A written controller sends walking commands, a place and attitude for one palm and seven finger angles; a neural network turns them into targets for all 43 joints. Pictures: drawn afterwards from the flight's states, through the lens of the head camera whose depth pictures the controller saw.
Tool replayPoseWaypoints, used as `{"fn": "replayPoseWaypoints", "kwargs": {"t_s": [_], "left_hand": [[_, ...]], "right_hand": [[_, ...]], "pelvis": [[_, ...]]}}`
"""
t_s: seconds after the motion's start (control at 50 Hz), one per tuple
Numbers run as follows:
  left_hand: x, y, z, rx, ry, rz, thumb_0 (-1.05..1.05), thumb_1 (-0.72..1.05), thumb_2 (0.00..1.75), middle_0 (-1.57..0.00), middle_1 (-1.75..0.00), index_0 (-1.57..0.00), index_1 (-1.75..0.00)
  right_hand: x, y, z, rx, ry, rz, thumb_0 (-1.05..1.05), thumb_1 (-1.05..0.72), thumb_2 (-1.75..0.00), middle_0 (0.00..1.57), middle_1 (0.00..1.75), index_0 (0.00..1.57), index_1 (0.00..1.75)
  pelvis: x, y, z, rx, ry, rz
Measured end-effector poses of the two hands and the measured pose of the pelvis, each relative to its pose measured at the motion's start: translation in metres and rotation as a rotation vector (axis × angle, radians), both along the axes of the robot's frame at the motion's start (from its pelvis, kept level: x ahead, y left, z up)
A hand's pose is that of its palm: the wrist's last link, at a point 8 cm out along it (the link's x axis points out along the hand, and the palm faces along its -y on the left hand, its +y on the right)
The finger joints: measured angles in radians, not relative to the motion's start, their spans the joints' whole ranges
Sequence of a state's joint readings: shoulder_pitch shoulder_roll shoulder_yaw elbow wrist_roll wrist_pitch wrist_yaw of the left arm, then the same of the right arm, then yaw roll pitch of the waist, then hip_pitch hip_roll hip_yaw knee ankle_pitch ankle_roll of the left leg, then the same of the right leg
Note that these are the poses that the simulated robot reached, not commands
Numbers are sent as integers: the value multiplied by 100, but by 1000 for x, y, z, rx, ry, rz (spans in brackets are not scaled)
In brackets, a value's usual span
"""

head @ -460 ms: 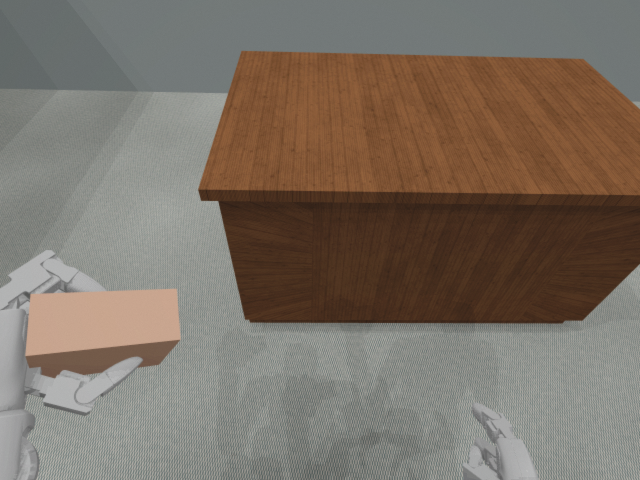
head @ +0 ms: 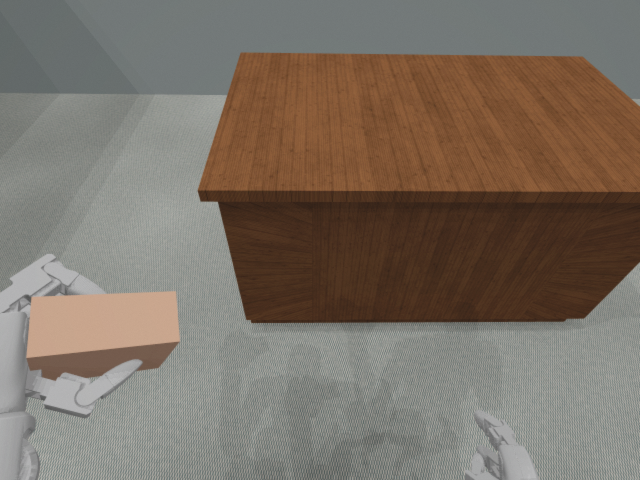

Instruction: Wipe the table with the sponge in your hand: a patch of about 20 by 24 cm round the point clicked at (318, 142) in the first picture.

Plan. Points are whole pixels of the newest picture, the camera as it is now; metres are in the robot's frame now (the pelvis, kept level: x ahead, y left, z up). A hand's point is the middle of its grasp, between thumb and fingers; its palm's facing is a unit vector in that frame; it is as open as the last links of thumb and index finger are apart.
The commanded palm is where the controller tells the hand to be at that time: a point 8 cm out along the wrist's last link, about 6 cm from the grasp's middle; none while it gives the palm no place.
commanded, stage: turn to face it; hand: left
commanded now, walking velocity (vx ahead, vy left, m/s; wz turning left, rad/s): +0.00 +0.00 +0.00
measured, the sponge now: (125, 336) +0.22 +0.21 +0.13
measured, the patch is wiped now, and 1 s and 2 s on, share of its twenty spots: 0.00 0.00 0.00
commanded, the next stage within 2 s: take the last steps up to it in 1.10 s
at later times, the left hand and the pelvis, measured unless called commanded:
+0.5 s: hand (133, 322) +0.23 +0.20 +0.15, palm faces +0.28 -0.88 -0.39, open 9.4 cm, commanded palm +0.18 +0.25 +0.17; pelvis -0.02 +0.00 -0.02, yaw -8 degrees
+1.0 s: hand (144, 327) +0.22 +0.19 +0.15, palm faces +0.20 -0.87 -0.45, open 9.4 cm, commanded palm +0.18 +0.24 +0.17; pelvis -0.04 +0.00 -0.02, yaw -13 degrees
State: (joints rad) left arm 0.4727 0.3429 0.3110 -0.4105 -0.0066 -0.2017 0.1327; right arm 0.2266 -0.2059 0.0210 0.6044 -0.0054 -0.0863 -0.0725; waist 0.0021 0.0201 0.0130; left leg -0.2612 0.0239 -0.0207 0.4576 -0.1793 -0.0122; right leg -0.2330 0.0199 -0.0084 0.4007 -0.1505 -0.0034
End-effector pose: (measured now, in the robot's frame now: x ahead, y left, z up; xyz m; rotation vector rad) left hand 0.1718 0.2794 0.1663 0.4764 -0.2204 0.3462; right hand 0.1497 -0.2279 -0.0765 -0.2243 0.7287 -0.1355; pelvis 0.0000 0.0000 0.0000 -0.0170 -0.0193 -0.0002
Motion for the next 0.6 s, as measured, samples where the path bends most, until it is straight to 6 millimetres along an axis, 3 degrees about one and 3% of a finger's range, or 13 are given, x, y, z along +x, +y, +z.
{"fn": "replayPoseWaypoints", "kwargs": {"t_s": [0.2,0.34,0.6], "left_hand": [[2,0,-1,-5,-10,-7,0,-43,100,-80,-137,-80,-137],[14,-12,-5,-20,-32,-45,0,-43,101,-80,-137,-80,-137],[25,-41,3,41,-60,-172,0,-43,101,-80,-137,-80,-137]], "right_hand": [[-1,-3,5,-3,-23,-18,2,-90,-90,20,30,20,30],[-7,-8,3,11,-53,-52,2,-90,-90,20,30,20,30],[-51,-32,-20,14,12,-169,2,-90,-90,20,30,20,30]], "pelvis": [[-4,1,-2,5,3,-47],[-12,-2,-9,19,10,-107],[-21,-4,-20,42,24,-162]]}}
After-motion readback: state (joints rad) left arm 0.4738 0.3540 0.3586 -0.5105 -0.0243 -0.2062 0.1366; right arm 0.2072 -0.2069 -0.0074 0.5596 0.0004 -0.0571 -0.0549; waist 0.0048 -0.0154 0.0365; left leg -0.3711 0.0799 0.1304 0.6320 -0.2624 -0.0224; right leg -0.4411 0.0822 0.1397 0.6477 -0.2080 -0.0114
